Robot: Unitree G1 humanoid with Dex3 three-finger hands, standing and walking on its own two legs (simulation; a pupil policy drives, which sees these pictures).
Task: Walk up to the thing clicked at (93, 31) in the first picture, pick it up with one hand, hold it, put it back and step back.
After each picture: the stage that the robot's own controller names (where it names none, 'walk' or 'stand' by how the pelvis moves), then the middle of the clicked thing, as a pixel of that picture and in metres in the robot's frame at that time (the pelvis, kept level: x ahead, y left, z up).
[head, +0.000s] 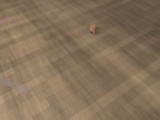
stand; (92, 29) +1.66 -0.06 -0.72
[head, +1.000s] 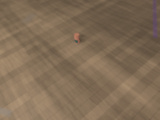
walk; (77, 38) +1.51 +0.25 -0.71
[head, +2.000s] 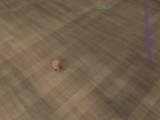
walk; (56, 66) +0.97 +0.36 -0.71
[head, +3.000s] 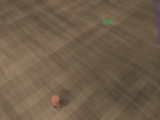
walk; (56, 102) +0.59 +0.26 -0.69
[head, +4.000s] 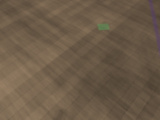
stand; out of the picture +0.37 +0.22 -0.70
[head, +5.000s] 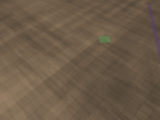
stand; out of the picture +0.34 +0.24 -0.72
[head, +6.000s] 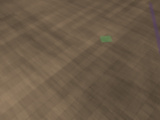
stand; out of the picture +0.35 +0.23 -0.73
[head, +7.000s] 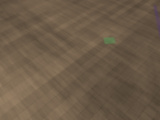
stand; out of the picture +0.35 +0.22 -0.73
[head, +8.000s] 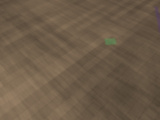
stand; out of the picture +0.35 +0.22 -0.73
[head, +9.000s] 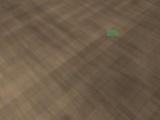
go down; out of the picture +0.35 +0.21 -0.72
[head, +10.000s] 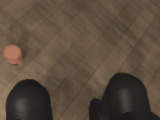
go down; (14, 56) +0.45 +0.24 -0.29
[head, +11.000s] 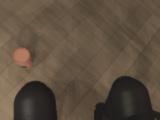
close in; (23, 58) +0.45 +0.23 -0.30
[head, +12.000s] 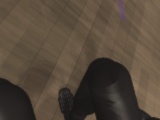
close in; out of the picture +0.43 +0.28 -0.22
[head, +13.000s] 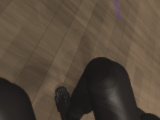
close; out of the picture +0.42 +0.28 -0.23
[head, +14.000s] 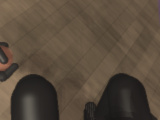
lift; (0, 61) +0.37 +0.27 -0.13
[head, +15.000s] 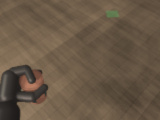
hold; (34, 87) +0.33 +0.18 +0.01
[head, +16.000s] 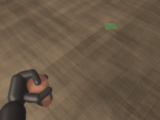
hold; (40, 91) +0.33 +0.17 -0.01
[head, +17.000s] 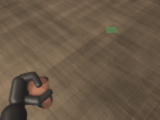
crouch; (41, 93) +0.32 +0.17 -0.01
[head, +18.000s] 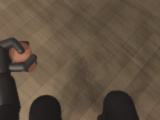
crouch; (24, 58) +0.43 +0.20 -0.10
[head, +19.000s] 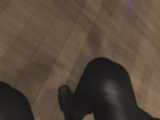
lower; out of the picture +0.43 +0.29 -0.23
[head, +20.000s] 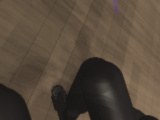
lower; out of the picture +0.44 +0.29 -0.23
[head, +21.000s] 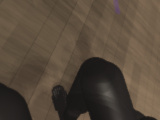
lower; out of the picture +0.44 +0.29 -0.23
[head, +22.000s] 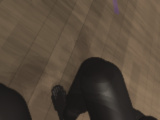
lower; out of the picture +0.44 +0.29 -0.24
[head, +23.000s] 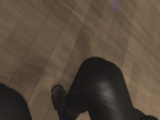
loosen; out of the picture +0.44 +0.28 -0.24
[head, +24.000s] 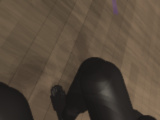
withdraw; out of the picture +0.44 +0.27 -0.24
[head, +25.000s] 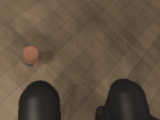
walk; (31, 57) +0.46 +0.22 -0.30
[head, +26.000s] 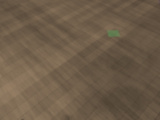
stand; out of the picture +0.38 +0.18 -0.65
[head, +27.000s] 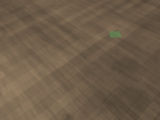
stand; out of the picture +0.40 +0.20 -0.67
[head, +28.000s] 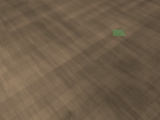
stand; out of the picture +0.40 +0.19 -0.68
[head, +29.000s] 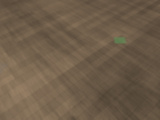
walk; out of the picture +0.42 +0.19 -0.72
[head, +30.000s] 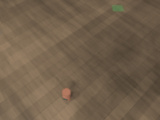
walk; (66, 94) +0.54 +0.14 -0.69
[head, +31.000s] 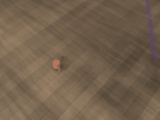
walk; (57, 66) +0.83 +0.26 -0.69
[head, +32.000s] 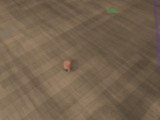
stand; (67, 66) +1.00 +0.20 -0.71
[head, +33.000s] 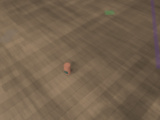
stand; (67, 68) +1.01 +0.20 -0.72
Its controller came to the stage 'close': yes
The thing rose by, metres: 0.71
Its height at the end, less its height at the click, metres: +0.00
